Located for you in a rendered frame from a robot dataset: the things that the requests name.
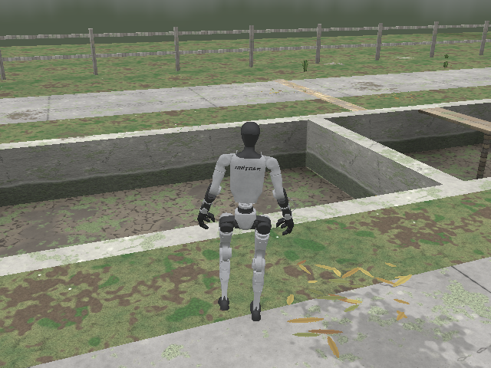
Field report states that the left robot upper arm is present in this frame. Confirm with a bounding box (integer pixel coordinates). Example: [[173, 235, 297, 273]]
[[209, 153, 233, 196]]

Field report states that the right robot upper arm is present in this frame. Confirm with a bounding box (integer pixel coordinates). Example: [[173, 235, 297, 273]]
[[265, 156, 285, 199]]

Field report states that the right robot forearm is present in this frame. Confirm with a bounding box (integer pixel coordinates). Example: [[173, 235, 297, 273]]
[[277, 188, 292, 220]]

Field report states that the left robot forearm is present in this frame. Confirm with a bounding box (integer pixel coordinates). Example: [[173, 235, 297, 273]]
[[199, 183, 216, 214]]

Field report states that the humanoid robot torso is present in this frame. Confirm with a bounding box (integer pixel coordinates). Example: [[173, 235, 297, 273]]
[[230, 150, 266, 230]]

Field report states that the robot left hand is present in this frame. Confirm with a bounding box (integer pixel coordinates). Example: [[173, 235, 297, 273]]
[[197, 211, 215, 229]]

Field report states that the robot left shin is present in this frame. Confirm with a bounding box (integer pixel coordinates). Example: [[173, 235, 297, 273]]
[[219, 248, 230, 300]]

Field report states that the robot right hand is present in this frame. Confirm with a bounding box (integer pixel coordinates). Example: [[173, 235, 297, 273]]
[[276, 218, 294, 235]]

